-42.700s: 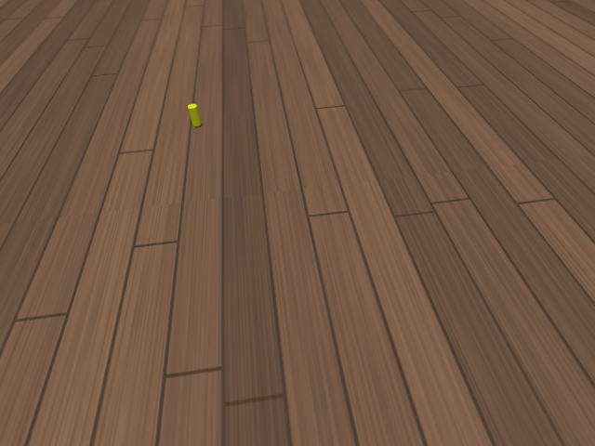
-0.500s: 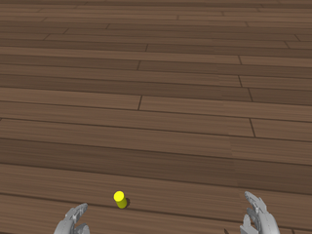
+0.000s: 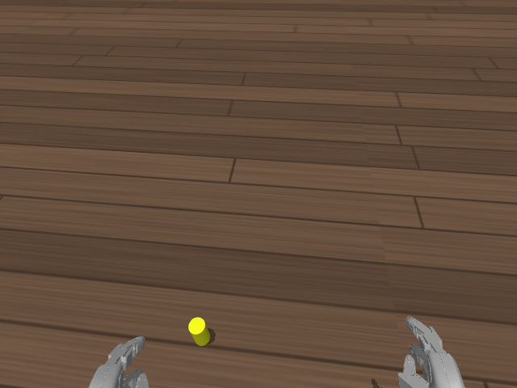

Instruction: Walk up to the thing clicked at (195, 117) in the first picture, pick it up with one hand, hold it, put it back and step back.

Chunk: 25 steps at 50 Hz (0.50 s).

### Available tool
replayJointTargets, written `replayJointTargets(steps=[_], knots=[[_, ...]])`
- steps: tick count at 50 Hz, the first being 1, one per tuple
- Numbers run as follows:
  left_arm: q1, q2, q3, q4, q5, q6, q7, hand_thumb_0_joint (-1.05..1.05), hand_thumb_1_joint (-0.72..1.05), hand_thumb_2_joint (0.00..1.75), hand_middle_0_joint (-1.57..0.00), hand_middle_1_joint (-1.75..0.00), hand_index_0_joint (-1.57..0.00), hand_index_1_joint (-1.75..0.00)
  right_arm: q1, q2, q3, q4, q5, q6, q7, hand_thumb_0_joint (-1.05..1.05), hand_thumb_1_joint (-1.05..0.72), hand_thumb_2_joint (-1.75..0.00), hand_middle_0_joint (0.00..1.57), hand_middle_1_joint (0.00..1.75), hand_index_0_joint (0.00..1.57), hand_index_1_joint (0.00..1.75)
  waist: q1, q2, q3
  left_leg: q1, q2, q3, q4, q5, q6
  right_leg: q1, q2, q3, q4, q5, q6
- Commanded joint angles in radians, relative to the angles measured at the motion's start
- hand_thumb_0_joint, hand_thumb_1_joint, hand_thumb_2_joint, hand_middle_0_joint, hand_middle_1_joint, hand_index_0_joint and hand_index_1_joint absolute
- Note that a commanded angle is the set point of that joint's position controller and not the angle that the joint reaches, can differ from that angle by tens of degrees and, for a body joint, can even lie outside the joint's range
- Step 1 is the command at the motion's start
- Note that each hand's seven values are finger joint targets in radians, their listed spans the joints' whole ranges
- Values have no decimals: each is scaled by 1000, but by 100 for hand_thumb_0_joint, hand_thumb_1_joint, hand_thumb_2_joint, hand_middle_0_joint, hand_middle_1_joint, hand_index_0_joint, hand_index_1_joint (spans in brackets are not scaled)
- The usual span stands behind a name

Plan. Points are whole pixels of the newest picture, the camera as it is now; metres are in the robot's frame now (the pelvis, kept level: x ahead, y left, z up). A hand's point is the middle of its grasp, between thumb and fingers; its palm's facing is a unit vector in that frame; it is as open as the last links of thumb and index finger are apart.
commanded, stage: home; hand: left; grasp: from above
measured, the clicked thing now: (199, 331) +0.45 +0.23 -0.65
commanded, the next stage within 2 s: stand in 0.60 s
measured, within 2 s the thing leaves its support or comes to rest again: neither
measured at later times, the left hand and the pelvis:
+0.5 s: hand out of the picture +0.17 +0.18 -0.05, palm faces +0.04 -0.98 -0.21, open 7.4 cm; pelvis +0.01 +0.00 +0.00, yaw +0 degrees
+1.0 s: hand out of the picture +0.11 +0.24 -0.10, palm faces +0.04 -0.94 -0.34, open 7.4 cm; pelvis +0.00 +0.01 +0.04, yaw +0 degrees
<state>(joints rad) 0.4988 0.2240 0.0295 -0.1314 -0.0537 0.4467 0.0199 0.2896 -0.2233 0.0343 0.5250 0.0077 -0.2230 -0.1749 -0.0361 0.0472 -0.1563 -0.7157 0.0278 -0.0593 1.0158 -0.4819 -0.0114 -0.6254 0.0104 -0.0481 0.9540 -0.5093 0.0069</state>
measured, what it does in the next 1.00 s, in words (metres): stands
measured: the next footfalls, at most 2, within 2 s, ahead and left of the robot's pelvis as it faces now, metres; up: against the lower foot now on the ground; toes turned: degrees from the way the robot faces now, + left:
none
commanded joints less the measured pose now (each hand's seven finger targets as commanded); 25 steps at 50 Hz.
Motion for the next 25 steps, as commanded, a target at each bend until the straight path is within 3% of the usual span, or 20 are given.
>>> replayJointTargets(steps=[1, 16, 25], knots=[[-15, 116, 63, -194, 2, -45, 8, 0, 90, 90, -20, -30, -20, -30, -66, -130, -60, -156, 1, -55, -17, 0, -90, -90, 20, 30, 20, 30, -7, 4, -79, 138, -23, 19, -158, 204, 28, 8, 17, -8, -165, 216, -5], [-2, 112, 56, -204, 2, -46, 11, 0, 90, 90, -20, -30, -20, -30, -52, -128, -63, -154, 0, -47, -14, 0, -90, -90, 20, 30, 20, 30, -7, 22, -111, 170, -16, 7, -155, 288, 20, 20, 21, -15, -136, 279, -11], [6, 116, 61, -189, 2, -36, 12, 0, 90, 90, -20, -30, -20, -30, -62, -131, -63, -160, 3, -44, -13, 0, -90, -90, 20, 30, 20, 30, -6, -3, -84, 147, -18, 6, -161, 236, 25, 7, 22, -16, -151, 238, -8]])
